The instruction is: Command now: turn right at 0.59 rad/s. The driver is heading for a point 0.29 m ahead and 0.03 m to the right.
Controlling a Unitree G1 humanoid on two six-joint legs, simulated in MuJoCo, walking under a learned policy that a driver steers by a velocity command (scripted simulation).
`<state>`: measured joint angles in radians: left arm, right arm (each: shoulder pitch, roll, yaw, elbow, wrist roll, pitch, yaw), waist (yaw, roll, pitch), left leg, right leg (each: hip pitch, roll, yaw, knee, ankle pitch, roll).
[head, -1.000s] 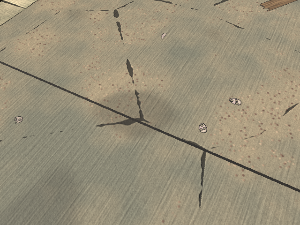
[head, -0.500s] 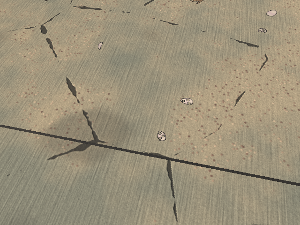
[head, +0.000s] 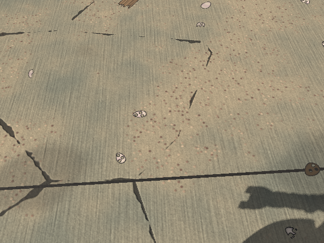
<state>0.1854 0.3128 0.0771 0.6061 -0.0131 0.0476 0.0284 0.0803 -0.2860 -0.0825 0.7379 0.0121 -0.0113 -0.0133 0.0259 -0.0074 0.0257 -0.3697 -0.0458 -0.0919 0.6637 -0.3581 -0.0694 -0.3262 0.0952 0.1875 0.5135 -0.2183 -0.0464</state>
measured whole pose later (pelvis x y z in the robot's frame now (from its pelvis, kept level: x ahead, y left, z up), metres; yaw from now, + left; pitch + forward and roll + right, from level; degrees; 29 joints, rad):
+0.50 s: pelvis +0.08 -0.05 -0.01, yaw -16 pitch +2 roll +1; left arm 0.13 0.30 0.06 0.55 -0.02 0.00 -0.03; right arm 0.33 -0.32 -0.09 0.79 0.03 -0.04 0.00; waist -0.08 -0.01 0.01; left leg -0.05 0.10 0.14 0.42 -0.39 -0.07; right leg -0.44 -0.04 -0.01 0.58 -0.19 -0.02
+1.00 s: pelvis +0.17 -0.11 +0.00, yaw -19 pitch +0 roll -1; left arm 0.18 0.24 0.02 0.75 0.02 -0.02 -0.01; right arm 0.15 -0.26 -0.03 0.78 -0.01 0.01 -0.02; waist 0.00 0.00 0.02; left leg -0.29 0.05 -0.02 0.51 -0.23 -0.04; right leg -0.19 0.07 -0.01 0.47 -0.28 -0.05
